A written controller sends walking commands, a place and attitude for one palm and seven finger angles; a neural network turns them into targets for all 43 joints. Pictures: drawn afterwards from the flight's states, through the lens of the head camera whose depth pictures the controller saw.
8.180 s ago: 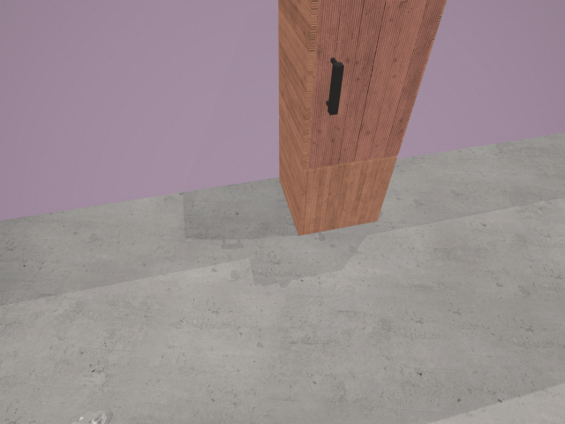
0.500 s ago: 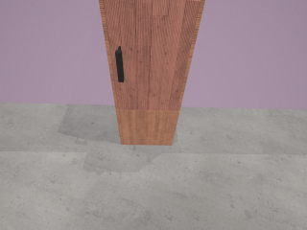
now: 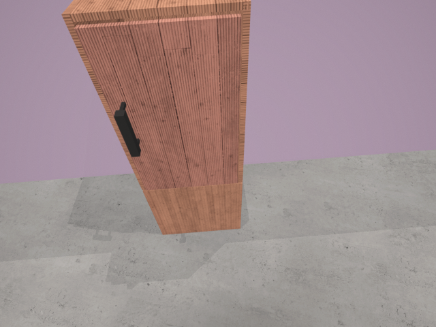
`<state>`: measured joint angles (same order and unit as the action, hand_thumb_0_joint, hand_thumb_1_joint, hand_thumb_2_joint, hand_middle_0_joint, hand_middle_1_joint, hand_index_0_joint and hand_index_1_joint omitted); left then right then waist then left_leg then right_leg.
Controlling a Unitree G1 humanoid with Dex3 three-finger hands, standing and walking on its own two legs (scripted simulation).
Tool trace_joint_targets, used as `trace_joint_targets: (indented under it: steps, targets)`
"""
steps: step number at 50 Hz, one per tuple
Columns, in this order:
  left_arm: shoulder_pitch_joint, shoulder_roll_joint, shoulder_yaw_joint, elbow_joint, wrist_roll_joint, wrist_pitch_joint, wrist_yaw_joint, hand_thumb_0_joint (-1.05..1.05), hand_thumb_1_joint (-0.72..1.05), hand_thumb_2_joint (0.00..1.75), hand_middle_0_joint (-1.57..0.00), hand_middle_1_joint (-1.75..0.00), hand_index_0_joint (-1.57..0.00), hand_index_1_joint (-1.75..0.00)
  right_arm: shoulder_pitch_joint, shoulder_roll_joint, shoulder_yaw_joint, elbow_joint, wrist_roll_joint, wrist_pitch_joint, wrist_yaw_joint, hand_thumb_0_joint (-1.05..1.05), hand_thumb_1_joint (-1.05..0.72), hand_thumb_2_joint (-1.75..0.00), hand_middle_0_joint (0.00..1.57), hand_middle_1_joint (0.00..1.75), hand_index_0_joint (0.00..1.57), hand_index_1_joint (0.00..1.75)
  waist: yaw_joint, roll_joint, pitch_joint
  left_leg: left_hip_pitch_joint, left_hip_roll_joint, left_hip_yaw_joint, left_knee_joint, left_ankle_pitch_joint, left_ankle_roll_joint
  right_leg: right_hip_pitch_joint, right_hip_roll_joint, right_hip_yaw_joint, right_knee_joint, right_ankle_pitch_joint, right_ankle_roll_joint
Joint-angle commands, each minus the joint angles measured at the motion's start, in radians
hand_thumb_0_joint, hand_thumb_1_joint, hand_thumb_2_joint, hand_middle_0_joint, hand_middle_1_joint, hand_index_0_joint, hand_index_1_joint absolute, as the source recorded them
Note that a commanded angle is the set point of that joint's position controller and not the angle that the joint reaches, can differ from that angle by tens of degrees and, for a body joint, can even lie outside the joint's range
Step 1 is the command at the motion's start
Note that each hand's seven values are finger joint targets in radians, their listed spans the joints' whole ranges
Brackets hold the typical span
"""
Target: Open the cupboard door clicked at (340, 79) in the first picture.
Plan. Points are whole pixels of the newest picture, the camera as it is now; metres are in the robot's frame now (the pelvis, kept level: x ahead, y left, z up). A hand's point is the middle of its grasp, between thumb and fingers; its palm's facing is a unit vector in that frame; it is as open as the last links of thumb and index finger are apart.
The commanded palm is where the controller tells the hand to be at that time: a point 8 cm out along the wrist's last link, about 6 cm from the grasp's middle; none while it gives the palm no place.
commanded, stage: come to a stop and stand still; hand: left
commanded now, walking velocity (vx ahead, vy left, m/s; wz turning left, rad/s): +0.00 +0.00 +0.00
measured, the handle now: (129, 129) +0.60 +0.27 -0.01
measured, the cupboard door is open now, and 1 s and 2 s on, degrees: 0 0 0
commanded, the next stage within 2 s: look again from close up in 1.64 s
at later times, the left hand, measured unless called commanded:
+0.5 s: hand out of the picture +0.05 +0.17 -0.17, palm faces +0.05 -0.97 -0.23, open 7.4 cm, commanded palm none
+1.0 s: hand out of the picture +0.06 +0.19 -0.18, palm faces +0.03 -0.98 -0.18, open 7.4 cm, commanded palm none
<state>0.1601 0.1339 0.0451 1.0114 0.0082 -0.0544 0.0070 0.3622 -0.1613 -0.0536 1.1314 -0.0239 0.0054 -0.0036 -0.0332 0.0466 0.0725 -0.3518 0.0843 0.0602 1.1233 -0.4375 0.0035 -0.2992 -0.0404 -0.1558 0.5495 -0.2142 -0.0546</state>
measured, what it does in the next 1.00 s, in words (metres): steps on the spot: left foot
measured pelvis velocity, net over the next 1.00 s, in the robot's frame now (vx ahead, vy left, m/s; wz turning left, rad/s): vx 0.02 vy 0.01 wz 0.01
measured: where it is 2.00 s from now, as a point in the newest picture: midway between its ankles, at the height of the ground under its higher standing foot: outside the picture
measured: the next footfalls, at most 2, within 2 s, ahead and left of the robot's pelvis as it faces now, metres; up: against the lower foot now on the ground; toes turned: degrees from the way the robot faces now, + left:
left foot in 0.22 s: +0.14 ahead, +0.13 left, +0.00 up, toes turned +2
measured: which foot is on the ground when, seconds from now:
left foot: up 0.00-0.20, down 0.22-1.00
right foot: down 0.00-1.00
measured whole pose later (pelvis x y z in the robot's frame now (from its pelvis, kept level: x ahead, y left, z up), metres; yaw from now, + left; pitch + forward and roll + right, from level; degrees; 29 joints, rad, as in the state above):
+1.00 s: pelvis +0.02 +0.01 +0.00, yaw +0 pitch -2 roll -1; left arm 0.31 0.19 0.02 0.95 0.01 0.02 0.03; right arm 0.41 -0.14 -0.01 1.03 -0.03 0.03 -0.01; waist -0.02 -0.03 0.01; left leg -0.35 0.05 0.03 0.56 -0.17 0.00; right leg -0.24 -0.01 -0.11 0.56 -0.28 -0.02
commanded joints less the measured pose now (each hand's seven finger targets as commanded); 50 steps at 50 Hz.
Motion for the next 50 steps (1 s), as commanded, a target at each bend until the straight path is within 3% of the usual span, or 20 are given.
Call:
trace_joint_targets:
  steps: [1, 7, 9, 12, 14, 17, 20, 22, 23, 24, 25, 26, 27, 28, 30, 32, 35, 39, 44, 50]
  targets:
    - [0.089, 0.106, 0.017, -0.002, 0.016, -0.007, 0.017, 0.0, 0.9, 0.9, -0.2, -0.3, -0.2, -0.3, 0.034, -0.011, -0.001, -0.06, -0.005, -0.014, 0.001, 0.0, -0.9, -0.9, 0.2, 0.3, 0.2, 0.3, 0.004, -0.14, -0.05, -0.076, 0.041, -0.011, -0.099, 0.09, -0.02, 0.026, -0.237, 0.191, -0.352, 0.095, -0.095]
    - [0.091, 0.146, 0.009, 0.03, 0.009, 0.018, 0.025, 0.0, 0.9, 0.9, -0.2, -0.3, -0.2, -0.3, -0.011, -0.007, 0.03, -0.055, 0.014, -0.007, -0.016, 0.0, -0.9, -0.9, 0.2, 0.3, 0.2, 0.3, 0.02, -0.137, -0.084, 0.084, -0.011, 0.003, -0.499, 0.186, -0.042, 0.078, -0.21, 0.146, -0.233, 0.408, -0.095]
    - [0.094, 0.145, 0.005, 0.039, 0.002, 0.033, 0.028, 0.0, 0.9, 0.9, -0.2, -0.3, -0.2, -0.3, -0.019, -0.031, 0.025, -0.053, 0.016, -0.005, -0.02, 0.0, -0.9, -0.9, 0.2, 0.3, 0.2, 0.3, 0.011, -0.135, -0.068, 0.193, -0.009, 0.002, -0.653, 0.334, -0.037, 0.019, -0.185, 0.136, -0.167, 0.342, -0.05]
    - [0.164, 0.1, -0.002, 0.025, 0.004, 0.058, 0.034, 0.0, 0.9, 0.9, -0.2, -0.3, -0.2, -0.3, -0.08, -0.128, 0.007, -0.09, 0.01, -0.008, -0.026, 0.0, -0.9, -0.9, 0.2, 0.3, 0.2, 0.3, 0.046, 0.025, -0.034, 0.186, 0.149, -0.117, -0.714, 0.661, 0.048, -0.009, -0.064, 0.105, -0.075, 0.08, 0.036]
    - [0.169, 0.105, -0.004, 0.03, -0.001, 0.072, 0.031, 0.0, 0.9, 0.9, -0.2, -0.3, -0.2, -0.3, -0.137, -0.141, 0.004, -0.104, 0.013, -0.005, -0.035, 0.0, -0.9, -0.9, 0.2, 0.3, 0.2, 0.3, 0.051, 0.157, -0.05, 0.132, 0.194, -0.171, -0.794, 0.694, 0.107, 0.051, -0.031, 0.061, 0.038, -0.056, 0.067]
    - [0.188, 0.108, -0.004, 0.026, 0.003, 0.079, 0.026, 0.0, 0.9, 0.9, -0.2, -0.3, -0.2, -0.3, -0.187, -0.157, -0.007, -0.126, 0.01, -0.003, -0.04, 0.0, -0.9, -0.9, 0.2, 0.3, 0.2, 0.3, 0.058, 0.149, -0.094, 0.157, 0.218, -0.179, -0.799, 0.705, 0.153, 0.025, -0.026, 0.1, 0.144, -0.218, 0.063]
    - [0.212, 0.104, -0.003, 0.023, 0.008, 0.073, 0.026, 0.0, 0.9, 0.9, -0.2, -0.3, -0.2, -0.3, -0.206, -0.164, -0.02, -0.14, 0.01, 0.002, -0.036, 0.0, -0.9, -0.9, 0.2, 0.3, 0.2, 0.3, 0.057, 0.098, -0.153, 0.223, 0.192, -0.149, -0.723, 0.749, 0.143, 0.023, -0.019, 0.106, 0.073, -0.143, 0.064]
    - [0.219, 0.117, -0.003, 0.021, 0.013, 0.063, 0.028, 0.0, 0.9, 0.9, -0.2, -0.3, -0.2, -0.3, -0.218, -0.149, -0.021, -0.149, 0.016, 0.004, -0.031, 0.0, -0.9, -0.9, 0.2, 0.3, 0.2, 0.3, 0.058, 0.008, -0.153, 0.19, 0.124, -0.108, -0.658, 0.615, 0.088, 0.067, -0.045, 0.149, -0.077, 0.08, 0.062]
    - [0.198, 0.146, -0.001, 0.013, 0.016, 0.061, 0.03, 0.0, 0.9, 0.9, -0.2, -0.3, -0.2, -0.3, -0.217, -0.122, -0.021, -0.152, 0.02, 0.006, -0.026, 0.0, -0.9, -0.9, 0.2, 0.3, 0.2, 0.3, 0.042, -0.055, -0.137, 0.151, 0.068, -0.067, -0.627, 0.462, 0.043, 0.075, -0.096, 0.212, -0.126, 0.174, 0.044]
    - [0.165, 0.168, 0.005, 0.004, 0.016, 0.057, 0.028, 0.0, 0.9, 0.9, -0.2, -0.3, -0.2, -0.3, -0.218, -0.089, -0.015, -0.158, 0.017, 0.016, -0.021, 0.0, -0.9, -0.9, 0.2, 0.3, 0.2, 0.3, 0.034, -0.21, -0.105, 0.116, -0.002, -0.014, -0.565, 0.301, 0.005, 0.046, -0.162, 0.289, -0.18, 0.202, 0.006]
    - [0.188, 0.125, -0.008, -0.031, 0.028, 0.039, 0.07, 0.0, 0.9, 0.9, -0.2, -0.3, -0.2, -0.3, -0.189, -0.141, -0.016, -0.207, 0.018, -0.012, -0.017, 0.0, -0.9, -0.9, 0.2, 0.3, 0.2, 0.3, 0.022, -0.138, -0.108, 0.11, 0.002, 0.011, -0.535, 0.26, -0.023, 0.096, -0.172, 0.337, -0.131, 0.568, 0.01]
    - [0.18, 0.182, 0.004, -0.047, 0.018, 0.029, 0.074, 0.0, 0.9, 0.9, -0.2, -0.3, -0.2, -0.3, -0.193, -0.105, -0.005, -0.241, 0.013, -0.006, -0.01, 0.0, -0.9, -0.9, 0.2, 0.3, 0.2, 0.3, 0.018, -0.083, -0.13, 0.081, -0.012, 0.007, -0.533, 0.269, -0.012, 0.146, -0.194, 0.291, -0.081, 0.609, -0.006]
    - [0.188, 0.184, 0.002, -0.073, 0.015, 0.025, 0.069, 0.0, 0.9, 0.9, -0.2, -0.3, -0.2, -0.3, -0.157, -0.066, 0.004, -0.244, 0.009, -0.004, -0.008, 0.0, -0.9, -0.9, 0.2, 0.3, 0.2, 0.3, 0.024, -0.169, -0.196, 0.073, -0.023, 0.0, -0.54, 0.232, 0.01, 0.186, -0.182, 0.272, -0.042, 0.606, -0.016]
    - [0.183, 0.177, 0.005, -0.094, 0.014, 0.028, 0.066, 0.0, 0.9, 0.9, -0.2, -0.3, -0.2, -0.3, -0.15, -0.068, 0.002, -0.254, 0.009, -0.001, -0.009, 0.0, -0.9, -0.9, 0.2, 0.3, 0.2, 0.3, 0.032, -0.267, -0.176, 0.046, -0.045, 0.002, -0.515, 0.21, 0.017, 0.186, -0.177, 0.261, -0.048, 0.604, -0.024]
    - [0.188, 0.172, 0.002, -0.121, 0.018, 0.033, 0.061, 0.0, 0.9, 0.9, -0.2, -0.3, -0.2, -0.3, -0.154, -0.058, 0.002, -0.267, 0.01, 0.009, -0.006, 0.0, -0.9, -0.9, 0.2, 0.3, 0.2, 0.3, 0.041, -0.304, -0.08, 0.019, -0.063, 0.007, -0.477, 0.102, 0.021, 0.094, -0.191, 0.277, -0.116, 0.422, -0.052]
    - [0.14, 0.176, -0.001, -0.147, 0.018, 0.042, 0.055, 0.0, 0.9, 0.9, -0.2, -0.3, -0.2, -0.3, -0.118, -0.051, 0.006, -0.257, 0.008, 0.013, -0.001, 0.0, -0.9, -0.9, 0.2, 0.3, 0.2, 0.3, 0.013, -0.201, -0.005, 0.092, -0.055, 0.008, -0.513, 0.154, 0.021, -0.055, -0.166, 0.247, -0.169, 0.081, -0.05]
    - [0.129, 0.182, -0.001, -0.164, 0.015, 0.056, 0.046, 0.0, 0.9, 0.9, -0.2, -0.3, -0.2, -0.3, -0.082, -0.078, 0.009, -0.243, 0.003, 0.014, 0.004, 0.0, -0.9, -0.9, 0.2, 0.3, 0.2, 0.3, 0.009, -0.139, 0.084, 0.09, -0.036, -0.021, -0.547, 0.124, 0.022, -0.189, -0.119, 0.236, -0.229, -0.333, -0.032]
    - [0.152, 0.187, 0.006, -0.166, 0.014, 0.067, 0.038, 0.0, 0.9, 0.9, -0.2, -0.3, -0.2, -0.3, -0.036, -0.091, 0.014, -0.227, -0.005, 0.012, 0.004, 0.0, -0.9, -0.9, 0.2, 0.3, 0.2, 0.3, 0.019, -0.062, 0.091, -0.002, -0.025, -0.061, -0.609, 0.03, 0.032, -0.163, -0.082, 0.219, -0.21, -0.432, -0.02]
    - [0.197, 0.158, 0.001, -0.138, 0.007, 0.061, 0.029, 0.0, 0.9, 0.9, -0.2, -0.3, -0.2, -0.3, -0.014, -0.105, 0.024, -0.21, -0.006, -0.005, -0.006, 0.0, -0.9, -0.9, 0.2, 0.3, 0.2, 0.3, 0.043, 0.042, 0.025, -0.099, 0.018, -0.152, -0.743, -0.046, 0.046, -0.005, -0.035, 0.165, -0.136, -0.315, 0.003]
    - [0.219, 0.135, -0.01, -0.087, 0.006, 0.051, 0.024, 0.0, 0.9, 0.9, -0.2, -0.3, -0.2, -0.3, 0.012, -0.092, 0.029, -0.169, -0.002, -0.012, -0.012, 0.0, -0.9, -0.9, 0.2, 0.3, 0.2, 0.3, 0.043, -0.012, -0.004, -0.078, 0.01, -0.137, -0.739, -0.003, 0.035, 0.032, -0.053, 0.182, -0.171, -0.268, 0.0]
